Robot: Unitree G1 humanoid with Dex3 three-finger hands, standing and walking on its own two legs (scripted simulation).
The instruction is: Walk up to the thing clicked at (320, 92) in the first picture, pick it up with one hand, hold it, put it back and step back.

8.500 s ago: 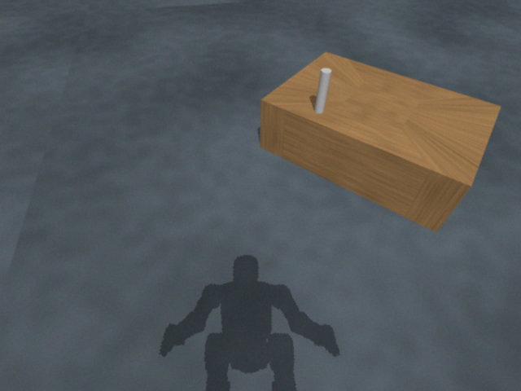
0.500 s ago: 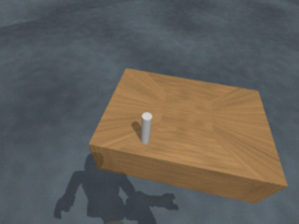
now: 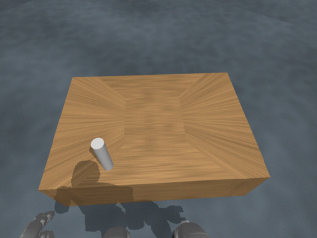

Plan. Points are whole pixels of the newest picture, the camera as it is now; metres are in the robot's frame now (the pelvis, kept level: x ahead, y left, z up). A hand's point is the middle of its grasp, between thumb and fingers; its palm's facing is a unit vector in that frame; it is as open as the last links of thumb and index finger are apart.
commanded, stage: walk up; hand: left
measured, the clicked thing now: (103, 155) +0.47 +0.22 -0.31
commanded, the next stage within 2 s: stand in 1.62 s
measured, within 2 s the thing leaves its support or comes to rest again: neither
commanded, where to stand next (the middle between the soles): +0.06 +0.01 m, yaw +1 degrees
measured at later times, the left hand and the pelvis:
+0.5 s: hand out of the picture +0.10 +0.28 -0.15, palm faces -0.04 -0.91 -0.41, open 7.4 cm; pelvis +0.01 +0.01 -0.01, yaw -1 degrees
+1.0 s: hand out of the picture +0.09 +0.28 -0.13, palm faces +0.01 -0.94 -0.33, open 7.4 cm; pelvis +0.01 +0.02 +0.03, yaw -1 degrees
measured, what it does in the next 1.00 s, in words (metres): steps on the spot: left foot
